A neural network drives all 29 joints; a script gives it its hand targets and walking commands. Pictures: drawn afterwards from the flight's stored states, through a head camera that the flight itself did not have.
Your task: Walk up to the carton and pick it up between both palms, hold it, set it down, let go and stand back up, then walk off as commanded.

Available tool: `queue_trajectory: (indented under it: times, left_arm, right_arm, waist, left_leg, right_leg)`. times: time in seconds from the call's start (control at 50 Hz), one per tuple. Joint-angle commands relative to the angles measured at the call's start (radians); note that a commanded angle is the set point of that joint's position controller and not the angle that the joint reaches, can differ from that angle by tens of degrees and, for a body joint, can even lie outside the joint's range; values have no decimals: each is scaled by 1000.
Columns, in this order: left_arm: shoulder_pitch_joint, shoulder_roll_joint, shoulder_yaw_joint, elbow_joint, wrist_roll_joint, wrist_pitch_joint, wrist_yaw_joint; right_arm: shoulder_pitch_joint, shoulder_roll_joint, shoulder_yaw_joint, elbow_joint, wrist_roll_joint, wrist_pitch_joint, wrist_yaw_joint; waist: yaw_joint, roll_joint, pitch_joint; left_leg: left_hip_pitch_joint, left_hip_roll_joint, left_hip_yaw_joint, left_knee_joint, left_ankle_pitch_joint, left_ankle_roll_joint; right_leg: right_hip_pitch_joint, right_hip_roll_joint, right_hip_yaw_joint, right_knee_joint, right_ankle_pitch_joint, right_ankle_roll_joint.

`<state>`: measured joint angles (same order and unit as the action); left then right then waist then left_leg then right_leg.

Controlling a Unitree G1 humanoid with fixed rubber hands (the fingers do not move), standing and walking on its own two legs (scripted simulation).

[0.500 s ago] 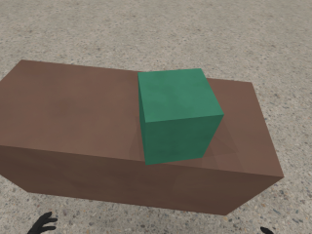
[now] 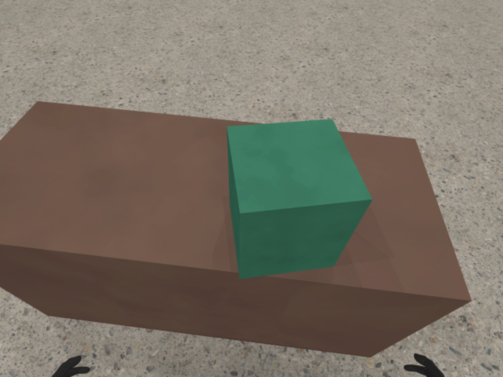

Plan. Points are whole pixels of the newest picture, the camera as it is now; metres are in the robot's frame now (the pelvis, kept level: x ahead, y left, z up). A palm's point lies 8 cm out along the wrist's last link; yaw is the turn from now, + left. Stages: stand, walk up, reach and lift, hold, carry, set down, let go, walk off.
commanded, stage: walk up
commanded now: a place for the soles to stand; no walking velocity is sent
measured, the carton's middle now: (284, 201) +0.43 -0.04 -0.03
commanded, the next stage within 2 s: reach and lift in 0.54 s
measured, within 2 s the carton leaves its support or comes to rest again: neither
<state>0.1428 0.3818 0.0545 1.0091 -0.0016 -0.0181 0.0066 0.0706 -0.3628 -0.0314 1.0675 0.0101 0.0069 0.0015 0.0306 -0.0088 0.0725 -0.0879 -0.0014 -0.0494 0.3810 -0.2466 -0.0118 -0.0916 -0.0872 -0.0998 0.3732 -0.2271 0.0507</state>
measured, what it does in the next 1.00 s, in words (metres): stands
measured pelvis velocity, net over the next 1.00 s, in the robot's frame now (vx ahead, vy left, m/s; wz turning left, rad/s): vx -0.03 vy -0.02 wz -0.05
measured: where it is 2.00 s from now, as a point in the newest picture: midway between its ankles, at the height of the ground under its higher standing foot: outside the picture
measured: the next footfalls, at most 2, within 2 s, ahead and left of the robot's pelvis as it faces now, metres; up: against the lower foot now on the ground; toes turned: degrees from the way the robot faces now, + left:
none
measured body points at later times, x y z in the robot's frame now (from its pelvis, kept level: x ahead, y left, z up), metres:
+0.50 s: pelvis +0.00 +0.00 +0.00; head +0.00 +0.01 +0.45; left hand +0.08 +0.32 -0.12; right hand +0.10 -0.32 -0.12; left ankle -0.02 +0.13 -0.74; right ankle -0.02 -0.15 -0.74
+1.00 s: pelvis -0.03 -0.02 -0.01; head -0.03 -0.02 +0.44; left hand +0.17 +0.24 -0.08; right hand +0.13 -0.32 -0.09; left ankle -0.02 +0.13 -0.74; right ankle -0.02 -0.15 -0.74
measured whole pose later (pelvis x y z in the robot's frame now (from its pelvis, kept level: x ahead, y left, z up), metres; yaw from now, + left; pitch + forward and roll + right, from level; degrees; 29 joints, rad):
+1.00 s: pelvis -0.03 -0.02 -0.01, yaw -3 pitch -7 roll +0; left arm 0.11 0.23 0.14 0.45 0.10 0.46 0.01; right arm 0.10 -0.35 -0.05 0.80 -0.01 -0.10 0.08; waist 0.00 0.01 0.10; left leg -0.11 0.07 0.00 0.53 -0.31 -0.06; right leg -0.13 -0.02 -0.05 0.53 -0.27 0.01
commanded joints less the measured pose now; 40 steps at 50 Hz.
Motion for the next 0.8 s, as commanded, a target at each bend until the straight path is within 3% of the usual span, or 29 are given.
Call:
queue_trajectory:
  times: [0.0,0.04,0.06,0.08,0.1,0.12,0.14,0.16,0.2,0.22,0.24,0.3,0.32,0.34,0.36,0.38,0.4,0.42,0.44,0.5,0.52,0.54,0.58,0.6,0.64,0.7,0.74,0.76,0.78]
  left_arm:
    - [-6,200,36,-61,3,-18,12]
    - [-19,219,37,-59,4,-17,13]
    - [2,214,47,-58,2,-19,15]
    - [-43,203,45,-57,7,-14,13]
    - [-25,205,38,-57,2,-15,12]
    - [-23,202,42,-53,1,-12,17]
    - [-11,196,41,-56,7,-13,17]
    - [1,212,42,-51,-2,-13,19]
    - [-14,220,56,-67,8,-7,19]
    - [-25,208,48,-57,2,-6,23]
    - [-27,215,54,-62,11,-2,22]
    - [-15,220,48,-58,8,-12,20]
    - [-24,229,45,-57,2,-6,17]
    - [-46,196,43,-71,6,-10,17]
    - [-42,188,41,-77,10,-5,16]
    - [-15,201,38,-59,0,-8,21]
    - [-25,216,44,-62,3,-7,19]
    - [-4,204,44,-61,4,-4,18]
    - [-23,198,46,-65,4,-4,16]
    - [-8,209,45,-53,1,-13,13]
    - [-17,189,36,-55,0,-14,11]
    - [-411,152,14,-412,-21,186,13]
    - [-306,110,38,-483,-36,341,29]
    - [-286,115,40,-543,-10,382,17]
    - [-199,112,77,-584,41,442,8]
    - [-142,98,87,-646,102,498,7]
    - [-102,82,104,-657,131,505,17]
    - [-37,67,149,-661,149,509,23]
    - [-33,47,130,-693,123,502,25]
  right_arm:
    - [-25,-206,-43,-51,-2,-19,-9]
    - [-11,-212,-44,-44,-6,-18,-11]
    - [-43,-228,-45,-43,-13,-14,-11]
    - [-22,-220,-46,-52,-11,-12,-16]
    - [3,-220,-44,-48,-3,-11,-11]
    - [-19,-209,-42,-48,2,-10,-15]
    - [-26,-197,-37,-45,-5,-13,-18]
    - [-12,-198,-42,-57,-14,-7,-15]
    - [-35,-212,-39,-47,-5,-6,-15]
    - [-19,-180,-32,-50,-6,-5,-14]
    - [-23,-206,-38,-51,-6,-5,-14]
    - [-28,-213,-47,-42,-21,2,-11]
    - [12,-204,-38,-39,-18,3,-12]
    - [11,-209,-40,-37,-14,0,-17]
    - [-9,-209,-42,-59,-5,-4,-13]
    - [-36,-211,-42,-45,-10,-8,-12]
    - [-8,-206,-39,-49,7,-9,-16]
    - [-19,-209,-46,-54,-5,-10,-8]
    - [-6,-178,-31,-49,5,-12,-7]
    - [-2,-214,-43,-42,-6,-12,-9]
    - [15,-198,-39,-45,-6,-11,-11]
    - [-327,-35,-85,-89,-134,-165,13]
    - [-220,-117,-160,-124,-139,-151,41]
    - [-211,-158,-169,-125,-118,-140,42]
    - [-143,-164,-129,-126,-72,-142,51]
    - [-87,-166,-106,-154,-42,-128,61]
    - [-77,-204,-96,-179,-29,-133,72]
    - [-53,-210,-77,-212,-14,-145,70]
    - [-69,-213,-81,-251,-6,-144,79]
  waist:
    - [-3,5,-132]
    - [-3,48,-124]
    - [12,39,-125]
    - [0,-37,-99]
    - [0,-31,-122]
    - [-6,29,-72]
    - [0,-1,-84]
    - [7,61,-120]
    - [13,-19,-101]
    - [-7,15,-109]
    - [2,-27,-83]
    - [-1,-23,-88]
    - [-12,40,-98]
    - [-20,60,-86]
    - [-6,13,-73]
    - [-4,82,-63]
    - [-11,-3,-41]
    - [-1,39,-72]
    - [-6,-13,-31]
    - [-7,50,-84]
    - [-13,4,-83]
    - [-69,14,-54]
    - [-76,29,-38]
    - [-73,77,-88]
    - [-39,68,-79]
    - [-43,60,-241]
    - [-43,93,-294]
    - [-7,103,-302]
    - [-16,68,-302]
  left_leg:
    - [-38,103,-53,-50,369,61]
    - [-26,107,-51,-36,397,55]
    - [-24,104,-43,-32,421,60]
    - [-65,118,-57,-39,436,60]
    - [-8,125,-48,-46,420,53]
    - [-56,108,-50,-27,428,48]
    - [-45,112,-36,-37,401,47]
    - [-30,103,-27,-36,370,35]
    - [-72,109,-62,-48,332,45]
    - [-62,124,-65,-60,358,41]
    - [-102,115,-61,-38,323,53]
    - [-23,102,-38,-44,281,32]
    - [-21,103,-32,-69,259,34]
    - [-31,110,-49,-67,339,41]
    - [-57,119,-71,-86,328,54]
    - [-59,125,-65,-84,295,51]
    - [-80,118,-86,-85,297,59]
    - [-51,107,-83,-83,260,57]
    - [-93,122,-84,-99,251,57]
    - [-18,111,-67,-94,277,47]
    - [-36,111,-63,-101,238,49]
    - [-220,42,116,54,26,-69]
    - [-249,53,108,119,51,-38]
    - [-212,61,103,137,117,-46]
    - [-152,48,109,150,215,-49]
    - [-4,36,97,193,350,-58]
    - [68,41,86,184,497,-67]
    - [80,26,84,183,569,-65]
    - [80,33,61,175,589,-74]
  right_leg:
    - [111,-93,62,-11,307,-73]
    - [87,-83,63,1,309,-78]
    - [105,-93,61,-1,350,-79]
    - [118,-84,42,19,338,-79]
    - [96,-85,46,1,341,-76]
    - [75,-92,61,-17,317,-74]
    - [107,-105,77,-30,357,-75]
    - [115,-106,58,-24,356,-85]
    - [129,-96,53,-12,304,-76]
    - [126,-83,44,-12,293,-72]
    - [129,-89,74,-28,264,-89]
    - [48,-144,120,-45,277,-111]
    - [69,-137,92,-45,198,-109]
    - [73,-123,79,-37,221,-97]
    - [87,-89,78,-38,248,-80]
    - [68,-82,70,-31,234,-75]
    - [65,-76,72,-45,219,-74]
    - [64,-87,70,-35,195,-82]
    - [57,-88,71,-45,159,-76]
    - [71,-92,71,-67,203,-77]
    - [69,-91,84,-75,186,-73]
    - [-92,100,35,63,-31,-38]
    - [-16,109,31,113,4,-59]
    - [-5,119,28,132,6,-70]
    - [-2,120,-2,143,82,-71]
    - [-31,99,-37,154,192,-60]
    - [-30,111,-50,146,263,-57]
    - [-9,115,-32,136,314,-59]
    - [-9,121,-38,132,325,-64]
